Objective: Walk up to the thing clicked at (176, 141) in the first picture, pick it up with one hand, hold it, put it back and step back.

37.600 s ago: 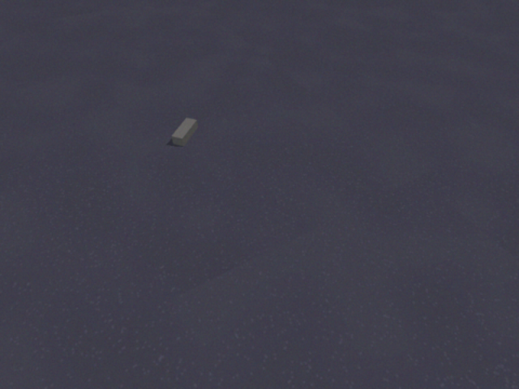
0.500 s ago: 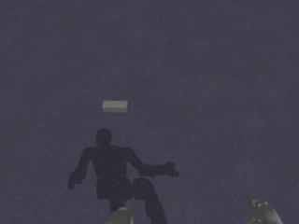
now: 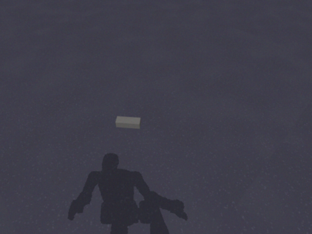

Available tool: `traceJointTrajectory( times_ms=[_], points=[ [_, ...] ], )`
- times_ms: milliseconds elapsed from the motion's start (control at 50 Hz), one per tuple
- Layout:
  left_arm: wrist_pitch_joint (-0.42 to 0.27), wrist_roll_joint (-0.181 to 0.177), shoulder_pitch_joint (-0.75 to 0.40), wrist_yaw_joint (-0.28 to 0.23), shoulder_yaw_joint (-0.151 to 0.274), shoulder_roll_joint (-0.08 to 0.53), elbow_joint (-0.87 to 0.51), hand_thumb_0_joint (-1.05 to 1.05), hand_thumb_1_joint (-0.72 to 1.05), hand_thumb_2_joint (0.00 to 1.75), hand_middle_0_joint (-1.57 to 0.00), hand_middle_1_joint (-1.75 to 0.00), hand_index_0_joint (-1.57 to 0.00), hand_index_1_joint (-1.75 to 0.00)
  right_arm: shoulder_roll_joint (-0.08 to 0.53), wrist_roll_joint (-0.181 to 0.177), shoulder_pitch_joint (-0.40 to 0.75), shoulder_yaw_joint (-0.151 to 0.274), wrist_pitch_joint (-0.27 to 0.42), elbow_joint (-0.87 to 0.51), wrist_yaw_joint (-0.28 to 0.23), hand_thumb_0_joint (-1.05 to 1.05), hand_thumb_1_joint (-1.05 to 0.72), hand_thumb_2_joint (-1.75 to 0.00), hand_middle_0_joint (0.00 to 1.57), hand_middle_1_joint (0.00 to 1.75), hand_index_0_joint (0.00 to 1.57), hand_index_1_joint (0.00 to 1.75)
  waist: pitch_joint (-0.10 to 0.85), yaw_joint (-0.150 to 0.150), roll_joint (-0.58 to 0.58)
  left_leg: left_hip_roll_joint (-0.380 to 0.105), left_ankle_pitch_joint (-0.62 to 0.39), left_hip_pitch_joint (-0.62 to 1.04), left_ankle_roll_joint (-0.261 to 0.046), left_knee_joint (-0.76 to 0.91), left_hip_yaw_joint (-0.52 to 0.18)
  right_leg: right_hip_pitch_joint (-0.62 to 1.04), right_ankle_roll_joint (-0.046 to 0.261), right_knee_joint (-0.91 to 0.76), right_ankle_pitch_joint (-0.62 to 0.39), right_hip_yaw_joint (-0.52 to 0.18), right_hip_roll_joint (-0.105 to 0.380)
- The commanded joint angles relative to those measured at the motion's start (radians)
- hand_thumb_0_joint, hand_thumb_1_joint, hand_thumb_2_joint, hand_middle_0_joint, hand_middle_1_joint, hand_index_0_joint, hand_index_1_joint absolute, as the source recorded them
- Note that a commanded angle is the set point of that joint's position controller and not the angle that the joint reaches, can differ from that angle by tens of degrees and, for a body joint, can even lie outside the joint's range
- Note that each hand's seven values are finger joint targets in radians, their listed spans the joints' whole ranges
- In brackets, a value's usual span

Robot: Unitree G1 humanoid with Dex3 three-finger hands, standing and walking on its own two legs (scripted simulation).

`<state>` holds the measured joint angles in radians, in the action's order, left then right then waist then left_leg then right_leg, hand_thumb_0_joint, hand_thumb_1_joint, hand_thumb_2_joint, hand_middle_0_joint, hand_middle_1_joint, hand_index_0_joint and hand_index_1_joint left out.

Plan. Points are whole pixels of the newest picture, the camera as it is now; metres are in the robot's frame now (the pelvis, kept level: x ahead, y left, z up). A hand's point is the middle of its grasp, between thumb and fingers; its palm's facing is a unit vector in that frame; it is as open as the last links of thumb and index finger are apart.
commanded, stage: step back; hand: left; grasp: from above
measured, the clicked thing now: (128, 122) +1.11 +0.22 -0.73
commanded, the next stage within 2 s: stand in 0.60 s
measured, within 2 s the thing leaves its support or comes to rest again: neither
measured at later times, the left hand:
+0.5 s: hand out of the picture +0.13 +0.30 -0.15, palm faces +0.01 -0.93 -0.37, open 7.3 cm
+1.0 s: hand out of the picture +0.13 +0.28 -0.14, palm faces -0.02 -0.95 -0.32, open 7.3 cm
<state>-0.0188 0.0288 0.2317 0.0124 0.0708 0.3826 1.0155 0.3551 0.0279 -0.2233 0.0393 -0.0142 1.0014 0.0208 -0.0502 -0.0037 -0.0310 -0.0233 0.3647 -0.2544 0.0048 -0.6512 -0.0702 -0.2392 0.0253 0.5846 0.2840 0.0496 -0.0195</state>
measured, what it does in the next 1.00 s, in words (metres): stands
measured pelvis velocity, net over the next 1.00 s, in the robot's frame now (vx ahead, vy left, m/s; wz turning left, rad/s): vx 0.04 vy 0.03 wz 0.01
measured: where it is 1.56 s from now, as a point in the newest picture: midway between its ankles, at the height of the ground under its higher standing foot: outside the picture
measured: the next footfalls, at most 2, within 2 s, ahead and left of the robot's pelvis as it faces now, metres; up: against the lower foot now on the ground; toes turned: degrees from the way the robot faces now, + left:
none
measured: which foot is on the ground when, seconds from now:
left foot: down 0.00-1.00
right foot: down 0.00-1.00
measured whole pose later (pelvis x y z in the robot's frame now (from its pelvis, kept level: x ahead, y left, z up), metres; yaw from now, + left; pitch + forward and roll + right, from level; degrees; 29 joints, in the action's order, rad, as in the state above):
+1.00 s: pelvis +0.04 +0.03 +0.02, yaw +0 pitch -3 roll +0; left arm -0.01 0.01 0.07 0.01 0.00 0.34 1.13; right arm 0.34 0.00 -0.06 0.01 0.01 1.13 0.01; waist -0.07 0.01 0.01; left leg 0.00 0.17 -0.11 0.00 -0.33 0.01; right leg -0.07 -0.02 0.32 0.20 0.01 0.02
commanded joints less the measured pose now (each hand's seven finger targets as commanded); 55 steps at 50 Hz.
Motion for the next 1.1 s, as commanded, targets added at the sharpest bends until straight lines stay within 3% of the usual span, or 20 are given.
traceJointTrajectory(
  times_ms=[0,60,120,160,180,200,220,240,260,300,340,360,400,500,580,660,780,900,980,1080],
  points=[
    [-0.051,0.009,-0.035,-0.027,0.075,0.322,-0.08,0.0,0.9,0.9,-0.2,-0.3,-0.2,-0.3,0.224,0.0,0.077,0.055,0.024,-0.088,-0.024,0.0,-0.9,-0.9,0.2,0.3,0.2,0.3,-0.08,-0.042,0.096,0.014,0.187,-0.279,-0.016,-0.24,-0.077,0.028,0.221,-0.376,0.396,-0.583,0.419],
    [-0.055,0.007,-0.085,-0.031,0.058,0.269,-0.087,0.0,0.9,0.9,-0.2,-0.3,-0.2,-0.3,0.203,-0.004,0.046,0.055,0.031,-0.061,-0.014,0.0,-0.9,-0.9,0.2,0.3,0.2,0.3,-0.064,-0.014,0.121,-0.014,0.096,-0.188,-0.016,-0.171,-0.054,-0.027,0.164,-0.34,0.25,-0.364,0.313],
    [-0.046,0.008,-0.122,-0.021,0.052,0.262,-0.094,0.0,0.9,0.9,-0.2,-0.3,-0.2,-0.3,0.188,0.0,0.014,0.055,0.037,-0.044,-0.004,0.0,-0.9,-0.9,0.2,0.3,0.2,0.3,-0.007,-0.003,0.166,0.0,0.062,-0.056,-0.007,-0.005,0.055,-0.049,0.141,-0.267,0.092,-0.236,0.269],
    [-0.034,0.001,-0.132,-0.017,0.038,0.241,-0.093,0.0,0.9,0.9,-0.2,-0.3,-0.2,-0.3,0.173,0.006,0.006,0.063,0.043,-0.029,-0.006,0.0,-0.9,-0.9,0.2,0.3,0.2,0.3,0.005,0.014,0.137,0.037,-0.06,0.066,-0.013,0.161,0.098,-0.099,0.11,-0.171,0.007,-0.175,0.229],
    [-0.028,-0.002,-0.113,-0.016,0.02,0.208,-0.093,0.0,0.9,0.9,-0.2,-0.3,-0.2,-0.3,0.181,0.011,0.006,0.066,0.049,-0.028,-0.014,0.0,-0.9,-0.9,0.2,0.3,0.2,0.3,0.017,0.023,0.104,0.022,-0.113,0.128,-0.018,0.223,0.057,-0.134,0.08,-0.096,-0.052,-0.143,0.2],
    [-0.024,-0.01,-0.106,-0.014,0.005,0.164,-0.098,0.0,0.9,0.9,-0.2,-0.3,-0.2,-0.3,0.217,0.019,0.01,0.073,0.055,-0.032,-0.022,0.0,-0.9,-0.9,0.2,0.3,0.2,0.3,0.043,0.024,0.0,-0.087,-0.106,0.145,-0.044,0.281,-0.1,-0.159,0.042,0.004,-0.092,-0.096,0.142],
    [-0.016,-0.026,-0.105,-0.013,0.001,0.135,-0.093,0.0,0.9,0.9,-0.2,-0.3,-0.2,-0.3,0.271,0.015,0.069,0.072,0.059,-0.05,-0.025,0.0,-0.9,-0.9,0.2,0.3,0.2,0.3,0.042,0.003,-0.131,-0.236,0.029,0.072,-0.128,0.368,-0.326,-0.171,-0.01,0.095,0.11,-0.021,0.035],
    [-0.01,-0.023,-0.105,-0.019,0.02,0.193,-0.07,0.0,0.9,0.9,-0.2,-0.3,-0.2,-0.3,0.305,0.007,0.09,0.076,0.058,-0.055,-0.021,0.0,-0.9,-0.9,0.2,0.3,0.2,0.3,0.032,0.006,-0.094,-0.284,0.064,-0.025,-0.207,0.366,-0.356,-0.079,-0.01,0.147,0.24,-0.059,0.043],
    [-0.014,-0.021,-0.095,-0.019,0.013,0.189,-0.065,0.0,0.9,0.9,-0.2,-0.3,-0.2,-0.3,0.286,0.008,0.121,0.07,0.058,-0.055,-0.02,0.0,-0.9,-0.9,0.2,0.3,0.2,0.3,0.038,-0.008,-0.073,-0.273,0.001,-0.003,-0.21,0.344,-0.313,-0.074,-0.004,0.126,0.235,-0.061,0.044],
    [-0.029,-0.022,-0.07,-0.023,0.005,0.16,-0.044,0.0,0.9,0.9,-0.2,-0.3,-0.2,-0.3,0.249,0.005,0.148,0.055,0.056,-0.051,-0.023,0.0,-0.9,-0.9,0.2,0.3,0.2,0.3,0.059,-0.028,-0.11,-0.205,-0.305,0.088,-0.15,0.241,-0.166,-0.045,0.003,-0.065,0.096,-0.049,0.052],
    [-0.046,-0.018,-0.038,-0.033,0.013,0.197,-0.013,0.0,0.9,0.9,-0.2,-0.3,-0.2,-0.3,0.206,-0.016,0.176,0.041,0.049,-0.045,-0.025,0.0,-0.9,-0.9,0.2,0.3,0.2,0.3,0.128,-0.04,-0.066,-0.126,-0.555,0.04,-0.067,0.121,-0.04,0.144,0.008,-0.15,-0.277,-0.109,0.092],
    [-0.048,-0.018,-0.051,-0.034,0.019,0.23,-0.014,0.0,0.9,0.9,-0.2,-0.3,-0.2,-0.3,0.196,-0.023,0.158,0.038,0.046,-0.046,-0.025,0.0,-0.9,-0.9,0.2,0.3,0.2,0.3,0.135,-0.021,-0.026,-0.082,-0.484,0.021,-0.042,0.098,-0.008,0.156,0.029,-0.122,-0.358,-0.169,0.134],
    [-0.045,-0.019,-0.096,-0.035,0.02,0.244,-0.03,0.0,0.9,0.9,-0.2,-0.3,-0.2,-0.3,0.2,-0.018,0.135,0.044,0.043,-0.025,-0.031,0.0,-0.9,-0.9,0.2,0.3,0.2,0.3,0.144,0.0,0.005,-0.077,-0.441,0.048,-0.035,0.109,0.01,0.157,0.056,-0.075,-0.435,-0.181,0.172],
    [-0.031,-0.021,-0.128,-0.039,0.0,0.201,-0.025,0.0,0.9,0.9,-0.2,-0.3,-0.2,-0.3,0.21,-0.018,0.177,0.049,0.045,-0.009,-0.03,0.0,-0.9,-0.9,0.2,0.3,0.2,0.3,0.13,-0.007,0.017,-0.114,-0.513,0.104,-0.074,0.158,-0.014,0.109,0.022,-0.06,-0.384,-0.108,0.12],
    [-0.022,-0.03,-0.163,-0.035,-0.021,0.172,0.0,0.0,0.9,0.9,-0.2,-0.3,-0.2,-0.3,0.203,-0.027,0.183,0.03,0.045,0.01,-0.031,0.0,-0.9,-0.9,0.2,0.3,0.2,0.3,0.103,0.005,0.057,-0.112,-0.527,0.118,-0.061,0.221,-0.042,0.11,0.006,-0.125,-0.397,-0.126,0.129],
    [-0.017,-0.028,-0.176,-0.034,-0.023,0.173,0.013,0.0,0.9,0.9,-0.2,-0.3,-0.2,-0.3,0.213,-0.022,0.205,0.026,0.053,0.028,-0.031,0.0,-0.9,-0.9,0.2,0.3,0.2,0.3,0.126,-0.002,0.021,-0.123,-0.632,0.178,-0.051,0.25,-0.031,0.17,-0.012,-0.17,-0.416,-0.114,0.131],
    [-0.018,-0.023,-0.211,-0.03,-0.027,0.179,0.034,0.0,0.9,0.9,-0.2,-0.3,-0.2,-0.3,0.189,-0.024,0.233,0.017,0.051,0.043,-0.029,0.0,-0.9,-0.9,0.2,0.3,0.2,0.3,0.126,0.003,0.026,-0.109,-0.527,0.197,-0.028,0.313,-0.009,0.195,-0.015,-0.247,-0.38,-0.117,0.146],
    [-0.017,-0.019,-0.208,-0.023,-0.029,0.175,0.059,0.0,0.9,0.9,-0.2,-0.3,-0.2,-0.3,0.19,-0.023,0.247,0.011,0.051,0.061,-0.023,0.0,-0.9,-0.9,0.2,0.3,0.2,0.3,0.076,-0.002,0.016,-0.102,-0.332,0.159,-0.022,0.378,-0.013,0.171,-0.02,-0.31,-0.226,-0.125,0.146],
    [-0.022,-0.019,-0.211,-0.021,-0.029,0.177,0.066,0.0,0.9,0.9,-0.2,-0.3,-0.2,-0.3,0.193,-0.021,0.237,0.011,0.054,0.072,-0.022,0.0,-0.9,-0.9,0.2,0.3,0.2,0.3,0.093,-0.001,0.02,-0.108,-0.365,0.176,-0.019,0.38,-0.016,0.174,-0.014,-0.313,-0.241,-0.129,0.154],
    [-0.022,-0.018,-0.204,-0.019,-0.03,0.18,0.073,0.0,0.9,0.9,-0.2,-0.3,-0.2,-0.3,0.2,-0.019,0.214,0.01,0.051,0.085,-0.021,0.0,-0.9,-0.9,0.2,0.3,0.2,0.3,0.059,0.007,0.029,-0.103,-0.242,0.152,-0.017,0.395,-0.02,0.135,-0.016,-0.344,-0.144,-0.135,0.15]
  ],
)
